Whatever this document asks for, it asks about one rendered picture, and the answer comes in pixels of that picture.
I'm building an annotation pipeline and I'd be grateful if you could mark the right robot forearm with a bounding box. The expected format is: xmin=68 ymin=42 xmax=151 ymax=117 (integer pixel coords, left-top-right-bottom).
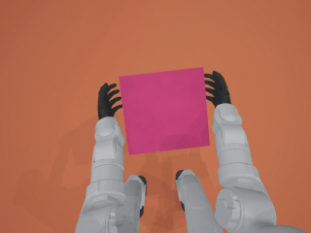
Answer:
xmin=212 ymin=103 xmax=277 ymax=221

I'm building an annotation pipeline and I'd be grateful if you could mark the left robot forearm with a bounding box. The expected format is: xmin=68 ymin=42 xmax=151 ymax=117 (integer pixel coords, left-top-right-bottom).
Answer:
xmin=75 ymin=116 xmax=126 ymax=231

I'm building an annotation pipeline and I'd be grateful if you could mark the left robot thigh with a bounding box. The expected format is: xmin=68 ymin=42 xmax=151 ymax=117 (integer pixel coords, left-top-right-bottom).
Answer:
xmin=121 ymin=180 xmax=147 ymax=233

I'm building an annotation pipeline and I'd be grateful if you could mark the robot right upper arm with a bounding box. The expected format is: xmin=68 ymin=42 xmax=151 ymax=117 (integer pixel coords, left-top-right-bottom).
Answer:
xmin=215 ymin=185 xmax=307 ymax=233

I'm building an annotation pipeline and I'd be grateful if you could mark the robot right hand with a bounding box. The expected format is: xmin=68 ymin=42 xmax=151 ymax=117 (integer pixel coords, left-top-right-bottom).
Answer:
xmin=204 ymin=71 xmax=231 ymax=109

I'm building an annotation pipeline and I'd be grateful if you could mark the right robot shin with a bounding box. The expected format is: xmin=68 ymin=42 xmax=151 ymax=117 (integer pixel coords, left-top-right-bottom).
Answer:
xmin=179 ymin=169 xmax=199 ymax=179

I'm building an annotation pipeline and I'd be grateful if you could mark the robot left upper arm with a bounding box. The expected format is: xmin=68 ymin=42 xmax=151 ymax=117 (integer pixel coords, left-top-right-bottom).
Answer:
xmin=75 ymin=203 xmax=135 ymax=233

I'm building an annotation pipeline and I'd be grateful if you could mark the carton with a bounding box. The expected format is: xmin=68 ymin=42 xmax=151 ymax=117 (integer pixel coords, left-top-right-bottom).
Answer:
xmin=119 ymin=67 xmax=210 ymax=155

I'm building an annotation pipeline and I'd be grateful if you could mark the robot left hand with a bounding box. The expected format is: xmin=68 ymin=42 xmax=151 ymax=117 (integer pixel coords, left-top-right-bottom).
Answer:
xmin=97 ymin=83 xmax=122 ymax=120

